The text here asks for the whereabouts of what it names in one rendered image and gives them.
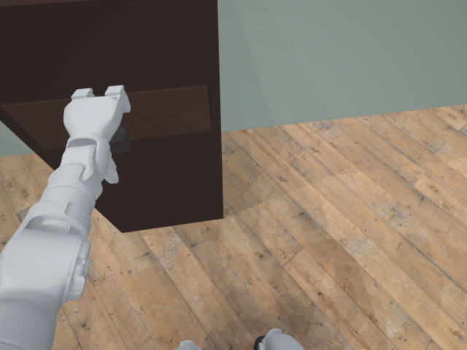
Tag left robot upper arm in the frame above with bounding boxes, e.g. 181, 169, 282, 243
0, 229, 91, 350

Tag cabinet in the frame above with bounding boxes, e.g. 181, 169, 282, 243
0, 0, 223, 233

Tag robot left hand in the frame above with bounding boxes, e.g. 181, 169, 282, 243
63, 85, 131, 184

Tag handle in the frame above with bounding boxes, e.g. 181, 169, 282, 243
109, 119, 131, 153

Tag robot right shin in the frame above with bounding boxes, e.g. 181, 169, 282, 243
264, 329, 282, 340

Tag drawer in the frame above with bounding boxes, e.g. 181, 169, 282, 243
1, 85, 211, 149

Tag right robot thigh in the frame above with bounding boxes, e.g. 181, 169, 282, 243
258, 334, 304, 350

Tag left robot forearm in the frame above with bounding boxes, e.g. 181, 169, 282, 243
0, 133, 110, 276

